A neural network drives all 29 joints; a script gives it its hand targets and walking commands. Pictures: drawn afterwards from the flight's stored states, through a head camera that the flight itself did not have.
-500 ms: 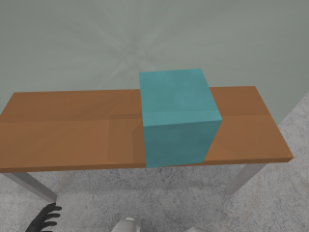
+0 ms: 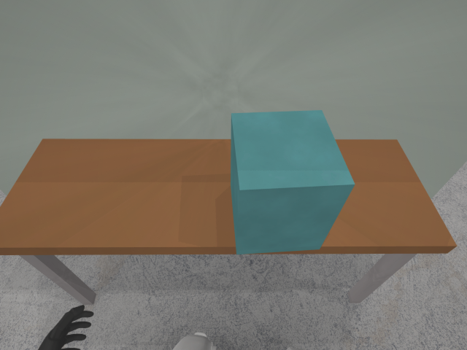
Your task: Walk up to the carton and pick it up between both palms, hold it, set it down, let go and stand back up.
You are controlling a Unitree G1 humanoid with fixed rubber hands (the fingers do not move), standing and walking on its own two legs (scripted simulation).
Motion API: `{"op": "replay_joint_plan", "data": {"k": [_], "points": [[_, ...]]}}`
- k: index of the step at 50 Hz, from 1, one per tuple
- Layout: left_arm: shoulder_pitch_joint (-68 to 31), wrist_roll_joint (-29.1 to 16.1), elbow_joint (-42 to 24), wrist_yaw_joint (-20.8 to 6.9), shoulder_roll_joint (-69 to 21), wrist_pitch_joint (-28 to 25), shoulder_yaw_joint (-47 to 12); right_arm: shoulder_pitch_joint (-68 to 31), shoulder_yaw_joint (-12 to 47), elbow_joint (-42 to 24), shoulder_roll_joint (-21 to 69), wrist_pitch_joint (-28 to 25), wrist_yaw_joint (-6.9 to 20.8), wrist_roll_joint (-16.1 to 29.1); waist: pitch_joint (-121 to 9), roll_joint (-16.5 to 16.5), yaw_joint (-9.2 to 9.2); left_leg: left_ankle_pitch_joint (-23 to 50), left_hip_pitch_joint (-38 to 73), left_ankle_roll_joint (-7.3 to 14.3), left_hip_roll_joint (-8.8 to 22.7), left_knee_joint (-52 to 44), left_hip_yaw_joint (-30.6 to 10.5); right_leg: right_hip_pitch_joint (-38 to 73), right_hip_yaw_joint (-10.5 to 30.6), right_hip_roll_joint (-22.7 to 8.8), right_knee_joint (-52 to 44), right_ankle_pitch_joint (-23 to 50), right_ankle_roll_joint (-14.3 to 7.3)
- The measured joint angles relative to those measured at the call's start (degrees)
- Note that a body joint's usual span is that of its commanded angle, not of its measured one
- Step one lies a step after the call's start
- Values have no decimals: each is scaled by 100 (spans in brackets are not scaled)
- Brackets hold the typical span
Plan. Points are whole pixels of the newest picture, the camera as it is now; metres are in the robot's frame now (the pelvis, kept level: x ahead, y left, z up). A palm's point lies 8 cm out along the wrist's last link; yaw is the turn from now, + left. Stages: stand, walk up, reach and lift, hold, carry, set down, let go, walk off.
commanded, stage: walk up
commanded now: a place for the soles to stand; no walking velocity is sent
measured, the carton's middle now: (277, 184) +0.48 -0.07 -0.04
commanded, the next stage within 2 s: none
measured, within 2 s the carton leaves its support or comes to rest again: neither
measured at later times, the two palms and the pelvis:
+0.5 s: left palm out of the picture +0.13 +0.31 -0.07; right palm out of the picture +0.08 -0.34 -0.06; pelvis +0.00 +0.00 +0.00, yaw +0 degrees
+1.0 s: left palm out of the picture +0.13 +0.32 -0.07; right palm out of the picture +0.08 -0.33 -0.06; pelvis +0.00 +0.00 +0.00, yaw +0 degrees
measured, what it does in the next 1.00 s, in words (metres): stands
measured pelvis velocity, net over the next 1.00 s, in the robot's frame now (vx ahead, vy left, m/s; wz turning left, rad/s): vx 0.00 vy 0.00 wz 0.01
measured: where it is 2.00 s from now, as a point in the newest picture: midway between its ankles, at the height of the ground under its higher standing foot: outside the picture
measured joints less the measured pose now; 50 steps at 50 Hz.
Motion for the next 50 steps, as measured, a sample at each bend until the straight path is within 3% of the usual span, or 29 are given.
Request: {"op": "replay_joint_plan", "data": {"k": [50], "points": [[-11,0,23,0,0,98,0,-63,0,0,1,-54,44,0,-38,16,-1,26,2,3,50,-15,-75,25,45,164,-87,40,-36]]}}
